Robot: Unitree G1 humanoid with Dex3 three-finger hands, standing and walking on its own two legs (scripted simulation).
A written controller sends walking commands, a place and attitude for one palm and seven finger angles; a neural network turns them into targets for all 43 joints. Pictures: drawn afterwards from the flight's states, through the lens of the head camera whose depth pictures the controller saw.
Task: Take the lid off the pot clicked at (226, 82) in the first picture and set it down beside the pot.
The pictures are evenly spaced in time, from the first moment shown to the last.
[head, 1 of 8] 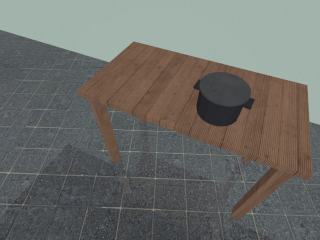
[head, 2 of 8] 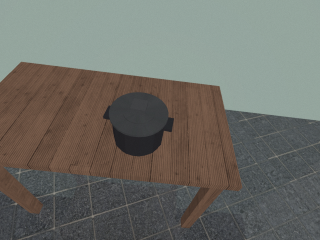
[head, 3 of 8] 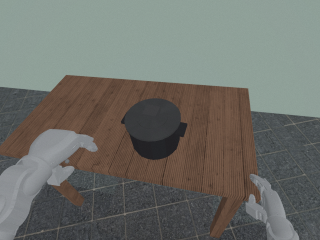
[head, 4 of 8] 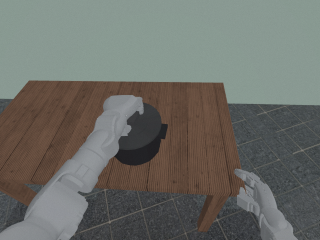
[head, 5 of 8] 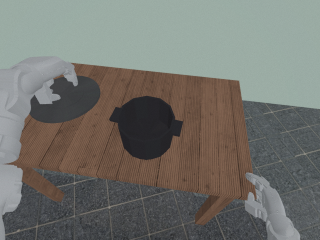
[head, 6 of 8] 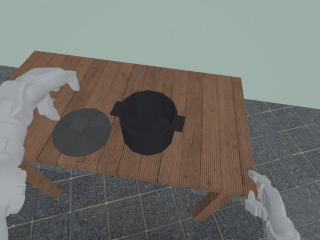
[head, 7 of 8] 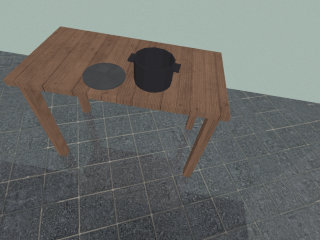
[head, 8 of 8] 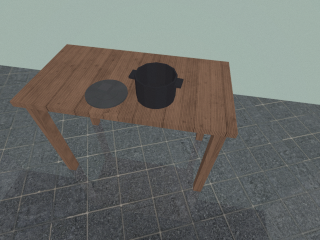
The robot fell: no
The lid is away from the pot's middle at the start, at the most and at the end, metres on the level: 0.00 0.23 0.22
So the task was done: yes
